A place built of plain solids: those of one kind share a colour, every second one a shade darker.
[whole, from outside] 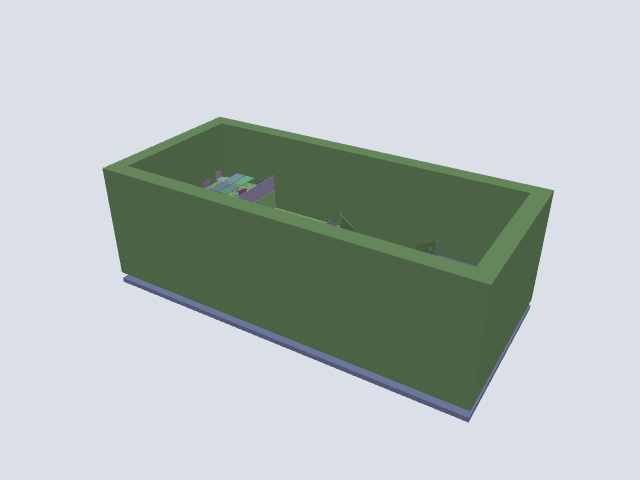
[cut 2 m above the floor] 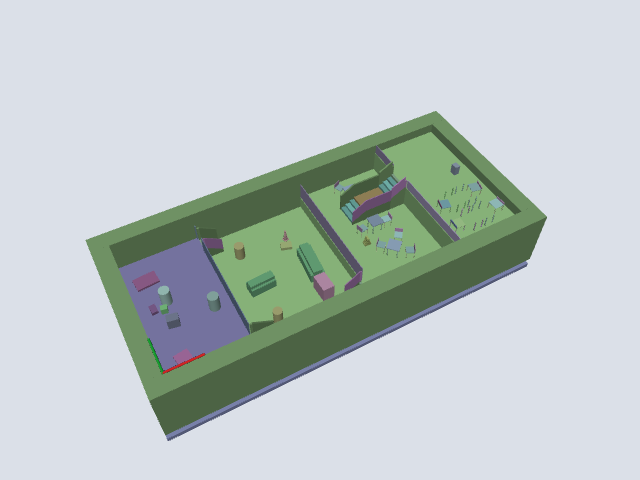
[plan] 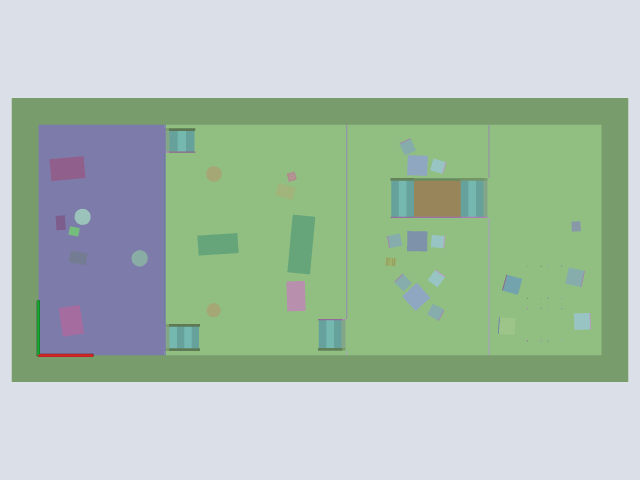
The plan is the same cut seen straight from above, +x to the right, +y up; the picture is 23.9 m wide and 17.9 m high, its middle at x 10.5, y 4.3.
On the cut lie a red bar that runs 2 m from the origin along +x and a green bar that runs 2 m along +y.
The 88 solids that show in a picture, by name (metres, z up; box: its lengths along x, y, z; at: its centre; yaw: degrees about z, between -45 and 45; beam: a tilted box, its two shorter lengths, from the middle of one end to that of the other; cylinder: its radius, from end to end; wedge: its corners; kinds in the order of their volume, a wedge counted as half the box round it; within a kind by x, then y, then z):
{
 "wall_1": {"box": [1.0, 8.6, 7.15], "at": [-0.5, 4.3, 2.58]},
 "wall_2": {"wedge": [[4.87, 0.16, -0.05], [4.87, 0.16, 1.84], [4.87, 0.26, -0.05], [4.87, 0.26, 1.84], [6.02, 0.16, -0.05], [6.02, 0.16, 1.18], [6.02, 0.26, -0.05], [6.02, 0.26, 1.18]]},
 "wall_3": {"wedge": [[4.87, 1.06, -0.05], [4.87, 1.06, 1.84], [4.87, 1.16, -0.05], [4.87, 1.16, 1.84], [6.02, 1.06, -0.05], [6.02, 1.06, 1.18], [6.02, 1.16, -0.05], [6.02, 1.16, 1.18]]},
 "wall_4": {"wedge": [[4.87, 7.55, -0.05], [4.87, 7.55, 0.87], [4.87, 7.61, -0.05], [4.87, 7.61, 0.87], [5.85, 7.55, -0.05], [5.85, 7.55, 0.24], [5.85, 7.61, -0.05], [5.85, 7.61, 0.24]]},
 "wall_5": {"wedge": [[4.87, 8.37, -0.05], [4.87, 8.37, 1.79], [4.87, 8.47, -0.05], [4.87, 8.47, 1.79], [5.85, 8.37, -0.05], [5.85, 8.37, 1.16], [5.85, 8.47, -0.05], [5.85, 8.47, 1.16]]},
 "wall_6": {"wedge": [[10.42, 0.17, -0.05], [10.42, 0.17, 1.11], [10.42, 0.27, -0.05], [10.42, 0.27, 1.11], [11.33, 0.17, -0.05], [11.33, 0.17, 1.77], [11.33, 0.27, -0.05], [11.33, 0.27, 1.77]]},
 "wall_7": {"box": [23.0, 1.0, 7.15], "at": [10.5, -0.5, 2.58]},
 "wall_8": {"box": [23.0, 1.0, 7.15], "at": [10.5, 9.1, 2.58]},
 "wall_9": {"wedge": [[13.13, 5.12, 0.78], [13.13, 5.12, 1.06], [13.13, 5.17, 0.78], [13.13, 5.17, 1.06], [14.04, 5.12, 0.78], [14.04, 5.12, 1.6], [14.04, 5.17, 0.78], [14.04, 5.17, 1.6]]},
 "wall_10": {"wedge": [[13.13, 6.51, 0.78], [13.13, 6.51, 1.99], [13.13, 6.61, 0.78], [13.13, 6.61, 1.99], [14.04, 6.51, 0.78], [14.04, 6.51, 2.53], [14.04, 6.61, 0.78], [14.04, 6.61, 2.53]]},
 "wall_11": {"box": [1.71, 0.05, 0.8], "at": [14.89, 5.14, 1.18]},
 "wall_12": {"box": [1.71, 0.1, 1.73], "at": [14.89, 6.56, 1.64]},
 "wall_13": {"wedge": [[15.75, 5.12, 0.78], [15.75, 5.12, 1.75], [15.75, 5.17, 0.78], [15.75, 5.17, 1.75], [16.63, 5.12, 0.78], [16.63, 5.12, 2.28], [16.63, 5.17, 0.78], [16.63, 5.17, 2.28]]},
 "wall_14": {"wedge": [[15.75, 6.51, 0.78], [15.75, 6.51, 2.68], [15.75, 6.61, 0.78], [15.75, 6.61, 2.68], [16.63, 6.51, 0.78], [16.63, 6.51, 3.2], [16.63, 6.61, 0.78], [16.63, 6.61, 3.2]]},
 "wall_15": {"box": [1.0, 8.6, 7.15], "at": [21.5, 4.3, 2.58]},
 "floor_1": {"box": [6.7, 8.6, 1.0], "at": [8.1, 4.3, -0.5]},
 "floor_2": {"box": [5.3, 8.6, 1.83], "at": [14.1, 4.3, -0.09]},
 "floor_3": {"box": [4.25, 8.6, 3.17], "at": [18.88, 4.3, 0.59]},
 "floor_base_1": {"box": [23.0, 10.6, 0.3], "at": [10.5, 4.3, -1.57]},
 "floor_base_2": {"box": [5.3, 8.6, 0.3], "at": [14.1, 4.3, -0.74]},
 "floor_zta_1": {"box": [4.75, 8.6, 1.79], "at": [2.38, 4.3, -0.1]},
 "step_1": {"box": [0.3, 0.81, 0.68], "at": [5.02, 0.66, 0.29]},
 "step_2": {"box": [0.33, 0.77, 0.64], "at": [5.03, 7.99, 0.27]},
 "step_3": {"box": [0.3, 0.81, 0.52], "at": [5.29, 0.66, 0.21]},
 "step_4": {"box": [0.33, 0.77, 0.45], "at": [5.34, 7.99, 0.17]},
 "step_5": {"box": [0.3, 0.81, 0.37], "at": [5.57, 0.66, 0.13]},
 "step_6": {"box": [0.33, 0.77, 0.25], "at": [5.65, 7.99, 0.07]},
 "step_7": {"box": [0.3, 0.81, 0.21], "at": [5.84, 0.66, 0.05]},
 "step_8": {"box": [0.31, 1.03, 0.26], "at": [10.61, 0.79, 0.08]},
 "step_9": {"box": [0.31, 1.03, 0.47], "at": [10.89, 0.79, 0.18]},
 "step_10": {"box": [0.31, 1.03, 0.67], "at": [11.18, 0.79, 0.29]},
 "step_11": {"box": [0.32, 1.35, 0.22], "at": [13.31, 5.84, 0.89]},
 "step_12": {"box": [0.32, 1.35, 0.38], "at": [13.6, 5.84, 0.97]},
 "step_13": {"box": [0.32, 1.35, 0.55], "at": [13.88, 5.84, 1.06]},
 "step_14": {"box": [0.32, 1.35, 0.89], "at": [15.91, 5.84, 1.22]},
 "step_15": {"box": [0.32, 1.35, 1.05], "at": [16.19, 5.84, 1.31]},
 "step_16": {"box": [0.32, 1.35, 1.22], "at": [16.47, 5.84, 1.39]},
 "cask_row_1": {"box": [1.5, 0.75, 0.58], "at": [6.7, 4.14, 0.29], "yaw": 3.6},
 "cask_row_2": {"box": [1.5, 0.46, 0.22], "at": [6.7, 4.14, 0.69], "yaw": 3.6},
 "cask_row_3": {"box": [0.85, 2.16, 0.61], "at": [9.8, 4.13, 0.3], "yaw": -5.3},
 "cask_row_4": {"box": [0.53, 2.16, 0.24], "at": [9.8, 4.13, 0.73], "yaw": -5.3},
 "floor_l1a_1": {"box": [1.77, 1.35, 0.72], "at": [14.89, 5.84, 1.14]},
 "pallet_load_1": {"box": [0.69, 1.12, 1.0], "at": [9.61, 2.21, 0.5], "yaw": 1.6},
 "rail_rim_1": {"box": [0.04, 7.25, 1.09], "at": [11.5, 4.98, 1.38]},
 "rail_rim_2": {"box": [0.04, 5.12, 1.09], "at": [16.8, 2.56, 2.72]},
 "rail_rim_3": {"box": [0.04, 1.99, 1.09], "at": [16.8, 7.61, 2.72]},
 "floor_hda_1": {"box": [0.14, 0.81, 0.84], "at": [4.82, 0.66, 0.37]},
 "floor_hda_2": {"box": [0.14, 0.77, 0.84], "at": [4.82, 7.99, 0.37]},
 "floor_hda_3": {"box": [0.15, 1.03, 0.88], "at": [11.38, 0.79, 0.39]},
 "floor_hda_4": {"box": [0.15, 1.35, 1.39], "at": [16.68, 5.84, 1.48]},
 "zta_barrel_1": {"cylinder": 0.3, "from": [1.65, 5.16, 0.79], "to": [1.65, 5.16, 1.84]},
 "zta_barrel_2": {"cylinder": 0.3, "from": [3.77, 3.62, 0.79], "to": [3.77, 3.62, 1.81]},
 "barrel_1": {"cylinder": 0.27, "from": [6.53, 1.68, 0.0], "to": [6.53, 1.68, 1.01]},
 "barrel_2": {"cylinder": 0.29, "from": [6.55, 6.76, 0.0], "to": [6.55, 6.76, 0.95]},
 "zta_pallet_1": {"box": [1.28, 0.82, 0.18], "at": [1.08, 6.96, 0.83], "yaw": 5.1},
 "zta_pallet_2": {"box": [0.8, 1.08, 0.17], "at": [1.23, 1.28, 0.88], "yaw": 8.6},
 "zta_rail_rim_1": {"box": [0.04, 6.39, 1.09], "at": [4.7, 4.36, 1.34]},
 "rail_1": {"wedge": [[4.87, 7.55, 0.87], [4.87, 7.55, 1.72], [4.87, 7.61, 0.87], [4.87, 7.61, 1.72], [5.85, 7.55, 0.24], [5.85, 7.55, 1.09], [5.85, 7.61, 0.24], [5.85, 7.61, 1.09]]},
 "rail_2": {"wedge": [[10.42, 1.3, 0.24], [10.42, 1.3, 1.12], [10.42, 1.35, 0.24], [10.42, 1.35, 1.12], [11.33, 1.3, 0.9], [11.33, 1.3, 1.78], [11.33, 1.35, 0.9], [11.33, 1.35, 1.78]]},
 "rail_3": {"wedge": [[13.13, 5.12, 1.06], [13.13, 5.12, 1.93], [13.13, 5.17, 1.06], [13.13, 5.17, 1.93], [14.04, 5.12, 1.6], [14.04, 5.12, 2.47], [14.04, 5.17, 1.6], [14.04, 5.17, 2.47]]},
 "rail_4": {"box": [1.71, 0.05, 0.87], "at": [14.89, 5.14, 2.02]},
 "rail_5": {"wedge": [[15.75, 5.12, 1.75], [15.75, 5.12, 2.62], [15.75, 5.17, 1.75], [15.75, 5.17, 2.62], [16.63, 5.12, 2.27], [16.63, 5.12, 3.14], [16.63, 5.17, 2.27], [16.63, 5.17, 3.14]]},
 "zta_crate_stack_1": {"box": [0.64, 0.45, 0.67], "at": [1.49, 3.63, 1.13], "yaw": -9.8},
 "top_1": {"box": [0.75, 0.75, 0.044], "at": [14.09, 2.18, 1.54], "yaw": 42.3},
 "top_2": {"box": [0.75, 0.75, 0.044], "at": [14.13, 4.25, 1.54], "yaw": -0.9},
 "top_3": {"box": [0.75, 0.75, 0.044], "at": [14.13, 7.08, 1.54], "yaw": -2.2},
 "top_4": {"box": [0.71, 1.4, 0.046], "at": [19.26, 1.14, 2.9]},
 "top_5": {"box": [0.71, 1.4, 0.046], "at": [19.26, 2.72, 2.9]},
 "chair_seat_1": {"box": [0.5, 0.46, 0.04], "at": [13.28, 4.27, 1.29], "yaw": 10.7},
 "chair_seat_2": {"box": [0.46, 0.5, 0.04], "at": [13.6, 2.71, 1.29], "yaw": 44.1},
 "chair_seat_3": {"box": [0.46, 0.5, 0.04], "at": [13.77, 7.77, 1.29], "yaw": 24.2},
 "chair_seat_4": {"box": [0.5, 0.46, 0.04], "at": [14.82, 1.6, 1.29], "yaw": -28.4},
 "chair_seat_5": {"box": [0.46, 0.5, 0.04], "at": [14.85, 2.87, 1.29], "yaw": -36.6},
 "chair_seat_6": {"box": [0.5, 0.46, 0.04], "at": [14.9, 4.24, 1.29], "yaw": -4.6},
 "chair_seat_7": {"box": [0.5, 0.46, 0.04], "at": [14.91, 7.05, 1.29], "yaw": -15.7},
 "chair_seat_8": {"box": [0.62, 0.62, 0.03], "at": [20.02, 2.91, 2.64], "yaw": -12.0},
 "chair_seat_9": {"box": [0.62, 0.62, 0.03], "at": [20.29, 1.26, 2.64], "yaw": 2.1},
 "bin_1": {"box": [0.34, 0.38, 0.62], "at": [20.05, 4.81, 2.48], "yaw": 2.8},
 "sack_1": {"box": [0.66, 0.47, 0.21], "at": [9.21, 6.11, 0.1], "yaw": -17.3},
 "zta_bucket_1": {"box": [0.37, 0.32, 0.4], "at": [1.33, 4.62, 0.99], "yaw": -11.0},
 "d00a_top_1": {"box": [0.71, 1.4, 0.046], "at": [18.49, 1.14, 2.9]},
 "d01a_top_1": {"box": [0.71, 1.4, 0.046], "at": [18.49, 2.72, 2.9]},
 "zta_sack_1": {"box": [0.35, 0.54, 0.2], "at": [0.83, 4.94, 0.89], "yaw": 3.5},
 "chair_back_1": {"box": [0.036, 0.62, 0.51], "at": [20.3, 2.85, 2.91], "yaw": -12.0},
 "chair_back_2": {"box": [0.036, 0.62, 0.51], "at": [20.58, 1.27, 2.91], "yaw": 2.1},
 "d00a_chair_seat_1": {"box": [0.62, 0.62, 0.03], "at": [17.46, 1.09, 2.64], "yaw": -3.7},
 "d01a_chair_seat_1": {"box": [0.62, 0.62, 0.03], "at": [17.66, 2.63, 2.64], "yaw": -15.4},
 "cone_1": {"box": [0.32, 0.32, 0.08], "at": [9.45, 6.66, -0.01], "yaw": 16.1}
}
